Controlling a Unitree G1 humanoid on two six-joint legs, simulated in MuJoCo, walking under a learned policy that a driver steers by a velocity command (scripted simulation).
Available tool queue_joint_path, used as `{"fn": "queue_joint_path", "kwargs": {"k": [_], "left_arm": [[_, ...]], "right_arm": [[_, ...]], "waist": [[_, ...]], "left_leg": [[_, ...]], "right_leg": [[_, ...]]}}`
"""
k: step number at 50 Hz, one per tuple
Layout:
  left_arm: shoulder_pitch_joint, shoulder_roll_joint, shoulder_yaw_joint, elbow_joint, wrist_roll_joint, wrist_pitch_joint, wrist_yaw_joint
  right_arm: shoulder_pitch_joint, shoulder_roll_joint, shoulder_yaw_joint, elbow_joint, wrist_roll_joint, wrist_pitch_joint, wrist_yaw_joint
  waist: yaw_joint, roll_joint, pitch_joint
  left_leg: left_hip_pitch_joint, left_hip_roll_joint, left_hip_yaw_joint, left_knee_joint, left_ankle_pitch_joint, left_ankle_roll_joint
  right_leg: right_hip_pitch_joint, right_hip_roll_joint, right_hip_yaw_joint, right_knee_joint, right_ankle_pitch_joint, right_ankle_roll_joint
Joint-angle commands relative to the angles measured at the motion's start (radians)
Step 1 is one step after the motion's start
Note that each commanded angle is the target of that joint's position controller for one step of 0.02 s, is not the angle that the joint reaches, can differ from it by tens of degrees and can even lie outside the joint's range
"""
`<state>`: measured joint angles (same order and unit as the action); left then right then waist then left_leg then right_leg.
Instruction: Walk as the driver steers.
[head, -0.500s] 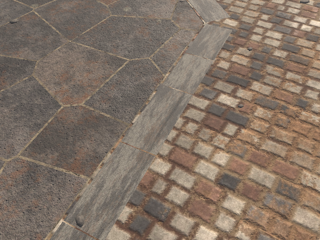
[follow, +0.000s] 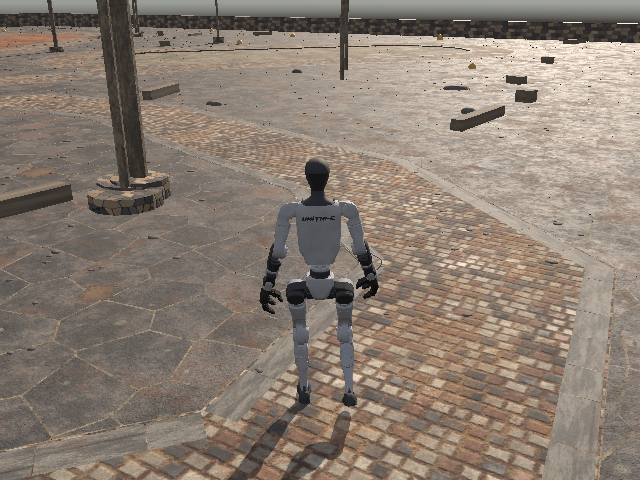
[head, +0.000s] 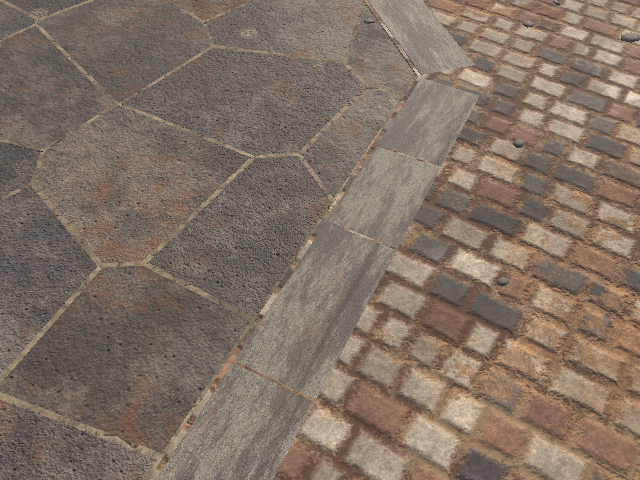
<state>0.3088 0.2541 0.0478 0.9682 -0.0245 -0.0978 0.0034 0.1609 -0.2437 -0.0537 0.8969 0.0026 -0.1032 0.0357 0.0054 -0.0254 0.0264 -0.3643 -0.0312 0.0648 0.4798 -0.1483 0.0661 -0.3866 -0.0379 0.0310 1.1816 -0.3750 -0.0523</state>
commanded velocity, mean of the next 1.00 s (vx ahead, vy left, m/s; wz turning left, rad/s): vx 0.50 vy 0.00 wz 0.18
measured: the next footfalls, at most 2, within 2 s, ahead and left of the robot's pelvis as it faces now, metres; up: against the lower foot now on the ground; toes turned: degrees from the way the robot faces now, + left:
right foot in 0.44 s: +0.42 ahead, -0.15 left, +0.00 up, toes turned -3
left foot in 1.04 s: +0.69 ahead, +0.11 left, +0.00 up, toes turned +17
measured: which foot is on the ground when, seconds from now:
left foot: down 0.00-0.44, up 0.46-1.00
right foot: up 0.00-0.42, down 0.44-1.00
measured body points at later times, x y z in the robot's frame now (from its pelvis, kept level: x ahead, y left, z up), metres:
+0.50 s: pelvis +0.27 -0.05 -0.01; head +0.31 -0.06 +0.44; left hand +0.47 +0.19 -0.11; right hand +0.24 -0.32 -0.16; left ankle +0.09 +0.08 -0.68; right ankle +0.38 -0.15 -0.73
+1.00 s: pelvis +0.54 -0.03 -0.01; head +0.57 -0.01 +0.44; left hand +0.48 +0.24 -0.16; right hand +0.77 -0.22 -0.12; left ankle +0.66 +0.10 -0.72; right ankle +0.38 -0.15 -0.73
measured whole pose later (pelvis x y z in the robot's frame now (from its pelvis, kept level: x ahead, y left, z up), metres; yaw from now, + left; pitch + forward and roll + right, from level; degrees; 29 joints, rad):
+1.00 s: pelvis +0.54 -0.03 -0.01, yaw +13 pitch +2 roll -1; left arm 0.33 0.24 0.07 0.98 -0.01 -0.06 0.03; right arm 0.06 -0.22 -0.06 0.82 0.02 -0.04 0.06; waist 0.05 0.01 0.02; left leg -0.58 0.04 0.07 0.63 -0.10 0.10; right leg 0.13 -0.01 -0.27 0.29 -0.43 0.02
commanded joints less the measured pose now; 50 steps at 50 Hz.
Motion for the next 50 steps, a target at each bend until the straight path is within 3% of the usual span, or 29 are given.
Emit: {"fn": "queue_joint_path", "kwargs": {"k": [1, 2, 5, 11, 17, 20, 21, 22, 23, 24, 25, 26, 27, 28, 30, 31, 34, 39, 45, 48, 49, 50], "left_arm": [[0.021, 0.073, 0.028, -0.061, 0.005, 0.001, 0.009], [0.03, 0.056, 0.027, -0.058, 0.005, 0.011, 0.011], [-0.063, 0.063, 0.033, -0.092, 0.016, 0.024, 0.015], [-0.262, 0.035, 0.024, -0.148, 0.015, 0.013, 0.0], [-0.41, 0.038, 0.012, -0.208, 0.003, -0.001, -0.034], [-0.341, 0.078, 0.025, -0.203, 0.002, -0.011, -0.045], [-0.238, 0.106, 0.041, -0.173, 0.005, -0.012, -0.043], [-0.061, 0.157, 0.067, -0.117, 0.009, -0.011, -0.035], [0.125, 0.241, 0.087, -0.083, 0.021, -0.007, -0.024], [0.143, 0.269, 0.087, -0.067, 0.024, -0.006, -0.034], [0.108, 0.171, 0.061, -0.077, 0.015, -0.008, -0.034], [0.019, 0.129, 0.049, -0.097, 0.015, -0.01, -0.029], [-0.062, 0.108, 0.039, -0.113, 0.021, -0.012, -0.03], [-0.105, 0.079, 0.032, -0.115, 0.028, -0.016, -0.032], [-0.113, 0.054, 0.026, -0.097, 0.04, -0.024, -0.033], [-0.099, 0.062, 0.028, -0.085, 0.04, -0.028, -0.03], [-0.067, 0.099, 0.039, -0.063, 0.046, -0.031, -0.012], [-0.05, 0.108, 0.037, -0.053, 0.042, -0.023, 0.01], [0.053, 0.133, 0.047, -0.012, 0.025, 0.009, 0.022], [0.021, 0.167, 0.058, -0.026, 0.015, 0.029, 0.029], [0.007, 0.183, 0.062, -0.034, 0.012, 0.035, 0.034], [-0.012, 0.197, 0.066, -0.042, 0.012, 0.043, 0.037]], "right_arm": [[0.034, -0.073, -0.012, -0.024, -0.013, -0.014, 0.003], [0.051, -0.083, -0.014, -0.012, -0.01, -0.016, 0.001], [0.103, -0.126, -0.024, 0.013, -0.008, -0.016, -0.017], [0.194, -0.136, -0.021, 0.047, 0.004, 0.0, -0.039], [0.278, -0.151, -0.029, 0.097, 0.012, 0.024, -0.045], [0.243, -0.172, -0.039, 0.096, 0.016, 0.035, -0.05], [0.215, -0.175, -0.04, 0.09, 0.017, 0.04, -0.05], [0.203, -0.15, -0.03, 0.081, 0.012, 0.042, -0.05], [0.221, -0.114, -0.012, 0.055, -0.011, 0.039, -0.05], [0.344, 0.019, 0.022, 0.062, 0.002, 0.014, -0.036], [0.266, -0.101, -0.003, 0.067, 0.027, -0.008, -0.032], [0.175, -0.142, -0.015, 0.04, 0.049, -0.02, -0.03], [0.134, -0.134, -0.016, 0.036, 0.047, -0.018, -0.038], [0.118, -0.123, -0.024, 0.038, 0.034, -0.007, -0.044], [0.165, -0.08, -0.027, 0.052, 0.034, 0.024, -0.045], [0.173, -0.064, -0.027, 0.055, 0.036, 0.036, -0.047], [0.102, -0.066, -0.035, 0.026, 0.03, 0.052, -0.05], [-0.017, -0.055, -0.035, -0.017, 0.018, 0.044, -0.029], [-0.191, -0.025, -0.014, -0.116, 0.017, 0.045, 0.007], [-0.181, -0.049, -0.024, -0.154, 0.021, 0.047, 0.026], [-0.138, -0.071, -0.035, -0.155, 0.022, 0.05, 0.029], [-0.039, -0.106, -0.054, -0.139, 0.025, 0.052, 0.029]], "waist": [[0.009, 0.101, -0.079], [0.016, 0.102, -0.065], [0.006, 0.075, -0.015], [-0.051, 0.08, 0.024], [-0.09, 0.086, 0.07], [-0.03, 0.116, 0.022], [0.03, 0.122, -0.041], [0.105, 0.1, -0.149], [0.148, -0.052, -0.307], [0.071, -0.303, -0.417], [0.101, -0.177, -0.345], [0.089, -0.122, -0.209], [0.054, -0.025, -0.142], [0.027, -0.01, -0.087], [-0.013, -0.05, -0.068], [-0.02, -0.05, -0.051], [-0.016, -0.028, -0.004], [0.01, -0.025, 0.026], [0.07, -0.006, 0.084], [0.029, -0.045, 0.048], [-0.003, -0.072, 0.007], [-0.062, -0.086, -0.051]], "left_leg": [[0.214, 0.262, -0.321, -0.301, 0.086, 0.162], [0.188, 0.255, -0.289, -0.322, 0.109, 0.169], [0.19, 0.254, -0.237, -0.361, 0.172, 0.179], [0.255, 0.216, -0.141, -0.374, 0.184, 0.132], [0.427, 0.281, -0.143, -0.303, 0.211, 0.128], [0.464, 0.298, -0.137, -0.2, 0.436, 0.101], [0.445, 0.27, -0.108, -0.087, 0.6, 0.082], [0.353, 0.213, -0.068, 0.117, 0.626, 0.053], [0.119, 0.137, -0.018, 0.462, 0.275, 0.015], [-0.248, -0.04, -0.093, 0.749, -0.41, -0.031], [-0.354, 0.021, -0.198, 0.855, -0.417, -0.011], [-0.397, 0.068, -0.181, 0.857, -0.323, 0.006], [-0.346, 0.12, -0.16, 0.81, -0.228, 0.004], [-0.304, 0.149, -0.158, 0.752, -0.174, 0.0], [-0.215, 0.175, -0.172, 0.697, -0.121, -0.002], [-0.217, 0.176, -0.173, 0.681, -0.107, -0.005], [-0.326, 0.168, -0.205, 0.591, 0.013, -0.02], [-0.348, 0.14, -0.16, 0.348, 0.239, -0.03], [-0.421, 0.126, -0.059, 0.185, 0.177, -0.005], [-0.31, 0.069, 0.023, 0.158, 0.033, 0.036], [-0.224, 0.032, 0.055, 0.167, -0.019, 0.055], [-0.089, -0.008, 0.074, 0.159, -0.05, 0.081]], "right_leg": [[-0.199, -0.111, 0.049, -0.006, 0.108, -0.007], [-0.194, -0.115, 0.04, -0.032, 0.118, -0.001], [-0.289, -0.126, 0.032, -0.156, 0.23, 0.028], [-0.31, -0.087, -0.01, -0.482, 0.482, 0.042], [-0.334, -0.053, -0.026, -0.637, 0.402, 0.017], [-0.185, -0.01, -0.056, -0.677, 0.302, -0.025], [-0.03, 0.026, -0.087, -0.696, 0.306, -0.047], [0.224, 0.025, -0.078, -0.687, 0.334, -0.081], [0.541, -0.192, 0.182, -0.672, 0.344, -0.15], [0.81, -0.374, 0.657, -0.825, 0.152, -0.3], [0.755, -0.337, 0.649, -0.873, 0.059, -0.254], [0.613, -0.314, 0.482, -0.888, 0.114, -0.207], [0.461, -0.28, 0.362, -0.919, 0.213, -0.181], [0.349, -0.245, 0.271, -0.955, 0.271, -0.164], [0.251, -0.211, 0.166, -1.013, 0.303, -0.148], [0.227, -0.206, 0.124, -1.032, 0.331, -0.151], [0.237, -0.21, 0.038, -1.065, 0.397, -0.148], [0.278, -0.182, -0.11, -1.084, 0.447, -0.105], [0.484, -0.244, -0.191, -1.019, 0.565, -0.094], [0.527, -0.259, -0.236, -0.89, 0.909, -0.071], [0.528, -0.259, -0.248, -0.806, 1.083, -0.06], [0.505, -0.249, -0.258, -0.661, 1.194, -0.047]]}}
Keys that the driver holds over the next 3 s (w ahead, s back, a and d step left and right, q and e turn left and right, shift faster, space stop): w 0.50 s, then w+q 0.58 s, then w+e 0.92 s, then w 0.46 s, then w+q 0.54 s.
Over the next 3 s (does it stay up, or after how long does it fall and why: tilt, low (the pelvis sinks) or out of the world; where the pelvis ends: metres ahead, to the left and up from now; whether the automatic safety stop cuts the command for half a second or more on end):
stays up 1.62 0.01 0.00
